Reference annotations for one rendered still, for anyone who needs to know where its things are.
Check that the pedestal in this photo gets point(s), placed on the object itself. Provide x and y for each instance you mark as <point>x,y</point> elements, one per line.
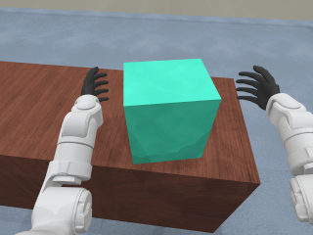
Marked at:
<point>196,194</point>

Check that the right robot hand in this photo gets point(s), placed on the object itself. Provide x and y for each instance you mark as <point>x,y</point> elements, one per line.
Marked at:
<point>265,85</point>

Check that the left robot forearm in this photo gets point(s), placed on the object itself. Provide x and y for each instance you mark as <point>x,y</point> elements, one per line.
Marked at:
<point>72,160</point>

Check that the left robot hand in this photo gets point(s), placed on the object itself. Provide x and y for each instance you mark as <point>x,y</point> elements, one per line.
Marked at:
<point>89,84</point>

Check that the carton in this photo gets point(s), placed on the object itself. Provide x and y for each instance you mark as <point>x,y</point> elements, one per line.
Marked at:
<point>170,107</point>

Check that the right robot upper arm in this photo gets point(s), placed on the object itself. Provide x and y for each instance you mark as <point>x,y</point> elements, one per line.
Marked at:
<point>302,197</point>

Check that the right robot forearm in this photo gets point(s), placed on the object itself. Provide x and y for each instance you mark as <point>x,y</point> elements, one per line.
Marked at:
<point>295,128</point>

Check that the left robot upper arm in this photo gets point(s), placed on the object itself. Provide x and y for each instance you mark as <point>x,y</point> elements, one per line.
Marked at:
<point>62,211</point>

